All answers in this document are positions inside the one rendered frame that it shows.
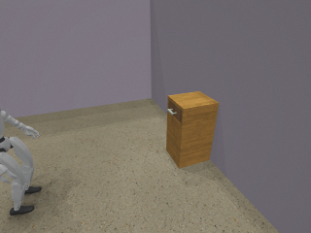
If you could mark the right robot foot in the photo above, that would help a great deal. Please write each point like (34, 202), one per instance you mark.
(22, 210)

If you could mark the drawer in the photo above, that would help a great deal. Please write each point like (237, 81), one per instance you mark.
(177, 110)

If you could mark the handle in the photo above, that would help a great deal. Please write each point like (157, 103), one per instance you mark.
(170, 111)

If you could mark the robot right hand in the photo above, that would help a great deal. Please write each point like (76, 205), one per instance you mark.
(4, 170)

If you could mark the left robot forearm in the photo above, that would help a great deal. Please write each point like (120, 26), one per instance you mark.
(14, 122)

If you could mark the robot left hand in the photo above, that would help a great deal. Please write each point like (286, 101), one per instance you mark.
(28, 131)

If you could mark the cabinet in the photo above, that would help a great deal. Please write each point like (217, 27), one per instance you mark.
(190, 142)

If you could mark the left robot thigh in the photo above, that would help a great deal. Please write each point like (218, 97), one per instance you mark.
(23, 153)

